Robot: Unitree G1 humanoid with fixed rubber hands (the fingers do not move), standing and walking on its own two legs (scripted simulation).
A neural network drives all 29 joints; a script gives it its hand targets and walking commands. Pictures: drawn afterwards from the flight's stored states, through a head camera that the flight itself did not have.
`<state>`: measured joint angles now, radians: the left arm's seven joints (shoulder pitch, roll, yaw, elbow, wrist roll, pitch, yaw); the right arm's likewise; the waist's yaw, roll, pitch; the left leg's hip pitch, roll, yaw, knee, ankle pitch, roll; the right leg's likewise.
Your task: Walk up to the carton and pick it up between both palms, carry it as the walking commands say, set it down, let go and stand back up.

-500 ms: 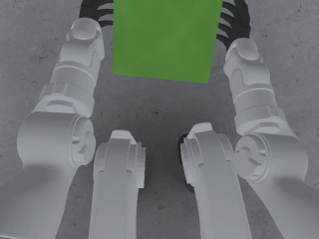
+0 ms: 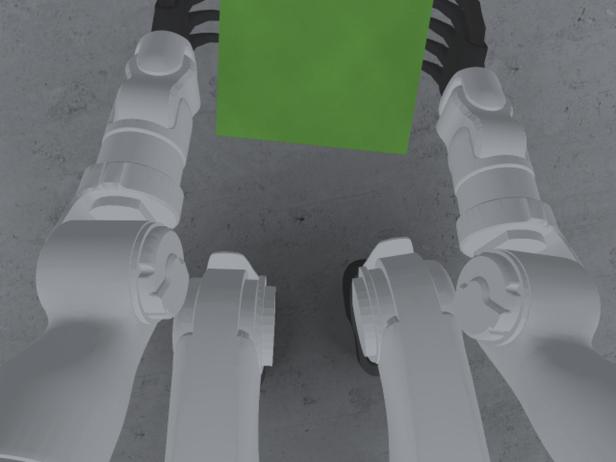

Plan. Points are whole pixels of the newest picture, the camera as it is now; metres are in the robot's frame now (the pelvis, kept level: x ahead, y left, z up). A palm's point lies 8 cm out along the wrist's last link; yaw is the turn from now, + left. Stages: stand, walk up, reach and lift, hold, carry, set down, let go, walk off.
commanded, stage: set down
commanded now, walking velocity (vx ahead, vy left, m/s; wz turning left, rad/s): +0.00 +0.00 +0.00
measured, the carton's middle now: (314, 68) +0.53 -0.02 -0.25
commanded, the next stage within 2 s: none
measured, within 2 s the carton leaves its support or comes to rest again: rests again in 0.60 s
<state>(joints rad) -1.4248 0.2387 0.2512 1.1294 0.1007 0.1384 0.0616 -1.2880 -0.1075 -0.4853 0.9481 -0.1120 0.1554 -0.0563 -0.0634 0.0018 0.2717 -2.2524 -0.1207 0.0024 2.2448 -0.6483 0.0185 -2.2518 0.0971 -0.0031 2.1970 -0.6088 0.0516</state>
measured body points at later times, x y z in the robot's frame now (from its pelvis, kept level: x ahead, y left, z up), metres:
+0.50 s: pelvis +0.00 +0.00 +0.00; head +0.36 +0.01 +0.27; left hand +0.55 +0.13 -0.18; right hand +0.52 -0.17 -0.18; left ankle +0.09 +0.10 -0.33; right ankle +0.11 -0.12 -0.33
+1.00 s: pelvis -0.02 -0.01 -0.01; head +0.35 +0.01 +0.25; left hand +0.55 +0.17 -0.19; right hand +0.50 -0.21 -0.19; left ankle +0.09 +0.10 -0.33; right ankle +0.11 -0.12 -0.33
